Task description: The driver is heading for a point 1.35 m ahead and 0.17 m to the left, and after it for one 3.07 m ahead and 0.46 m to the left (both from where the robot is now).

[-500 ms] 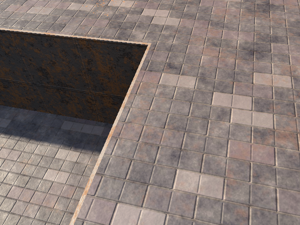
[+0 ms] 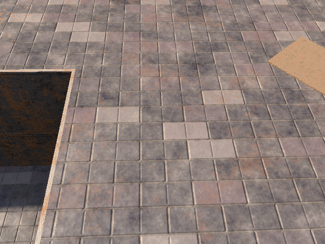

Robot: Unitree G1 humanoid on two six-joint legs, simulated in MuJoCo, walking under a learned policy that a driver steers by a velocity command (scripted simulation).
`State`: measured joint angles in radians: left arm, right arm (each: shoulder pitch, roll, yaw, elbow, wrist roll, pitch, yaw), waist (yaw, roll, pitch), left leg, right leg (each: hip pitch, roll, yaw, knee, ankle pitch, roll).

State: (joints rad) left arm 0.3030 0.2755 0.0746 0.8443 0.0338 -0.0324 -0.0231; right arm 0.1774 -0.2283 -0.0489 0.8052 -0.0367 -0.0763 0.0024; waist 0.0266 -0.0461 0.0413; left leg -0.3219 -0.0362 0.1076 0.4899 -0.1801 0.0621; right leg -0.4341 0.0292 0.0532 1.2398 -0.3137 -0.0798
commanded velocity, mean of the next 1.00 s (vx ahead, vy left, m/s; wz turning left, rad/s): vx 0.50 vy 0.00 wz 0.00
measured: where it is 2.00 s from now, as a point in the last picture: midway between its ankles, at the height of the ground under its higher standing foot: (162, 139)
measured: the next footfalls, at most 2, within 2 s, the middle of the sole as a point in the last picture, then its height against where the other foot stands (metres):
right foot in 0.38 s outside the picture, level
left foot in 0.92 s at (170, 205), level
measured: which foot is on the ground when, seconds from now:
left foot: down 0.00-0.40, up 0.42-0.90, down 0.92-1.00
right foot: up 0.00-0.36, down 0.38-0.90, up 0.92-1.00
